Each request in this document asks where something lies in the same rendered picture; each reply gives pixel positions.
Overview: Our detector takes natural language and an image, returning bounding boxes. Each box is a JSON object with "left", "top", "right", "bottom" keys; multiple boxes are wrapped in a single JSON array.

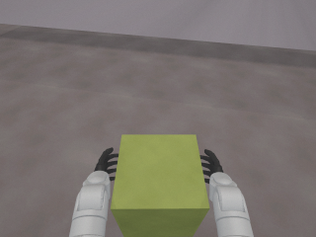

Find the robot left forearm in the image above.
[{"left": 69, "top": 170, "right": 111, "bottom": 237}]

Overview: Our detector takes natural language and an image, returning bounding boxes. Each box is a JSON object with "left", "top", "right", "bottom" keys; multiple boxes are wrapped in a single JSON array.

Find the robot right forearm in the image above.
[{"left": 209, "top": 172, "right": 254, "bottom": 237}]

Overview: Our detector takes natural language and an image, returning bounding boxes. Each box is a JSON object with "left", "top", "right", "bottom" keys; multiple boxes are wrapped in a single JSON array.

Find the left robot hand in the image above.
[{"left": 94, "top": 147, "right": 119, "bottom": 181}]

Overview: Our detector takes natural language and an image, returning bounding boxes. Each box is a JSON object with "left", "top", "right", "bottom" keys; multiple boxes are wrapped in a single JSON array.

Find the carton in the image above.
[{"left": 111, "top": 134, "right": 210, "bottom": 237}]

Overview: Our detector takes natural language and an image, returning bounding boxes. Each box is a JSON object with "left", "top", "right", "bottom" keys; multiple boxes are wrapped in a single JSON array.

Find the right robot hand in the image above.
[{"left": 199, "top": 149, "right": 224, "bottom": 184}]

